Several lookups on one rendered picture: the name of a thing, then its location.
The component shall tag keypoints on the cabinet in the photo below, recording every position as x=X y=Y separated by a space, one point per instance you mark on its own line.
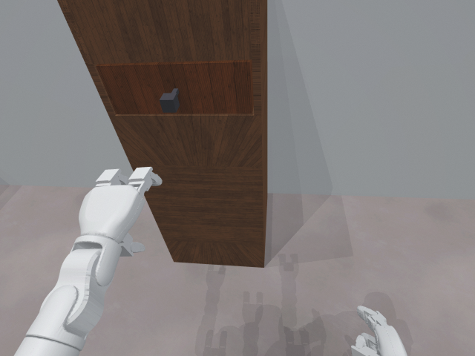
x=211 y=206

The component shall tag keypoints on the robot left forearm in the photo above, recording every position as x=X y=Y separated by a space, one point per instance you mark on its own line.
x=76 y=303

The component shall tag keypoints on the drawer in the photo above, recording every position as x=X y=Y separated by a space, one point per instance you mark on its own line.
x=205 y=87

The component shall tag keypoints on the right robot hand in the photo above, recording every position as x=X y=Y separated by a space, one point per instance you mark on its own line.
x=386 y=341

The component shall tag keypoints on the handle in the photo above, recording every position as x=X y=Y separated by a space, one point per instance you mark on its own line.
x=169 y=101

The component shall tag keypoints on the left robot hand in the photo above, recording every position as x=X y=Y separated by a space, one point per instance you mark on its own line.
x=114 y=205

